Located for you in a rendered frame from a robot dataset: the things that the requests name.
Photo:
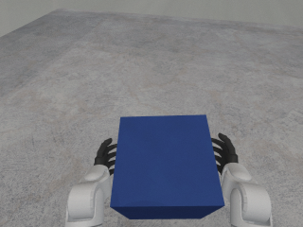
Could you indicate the robot left forearm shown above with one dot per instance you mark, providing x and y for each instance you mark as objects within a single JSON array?
[{"x": 85, "y": 203}]

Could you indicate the left robot hand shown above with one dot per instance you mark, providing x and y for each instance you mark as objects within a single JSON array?
[{"x": 103, "y": 155}]

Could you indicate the robot right forearm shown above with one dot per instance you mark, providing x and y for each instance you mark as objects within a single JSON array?
[{"x": 250, "y": 203}]

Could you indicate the right robot hand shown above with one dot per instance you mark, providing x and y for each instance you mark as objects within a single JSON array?
[{"x": 227, "y": 151}]

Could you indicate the carton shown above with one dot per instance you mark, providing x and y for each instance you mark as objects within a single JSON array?
[{"x": 165, "y": 168}]

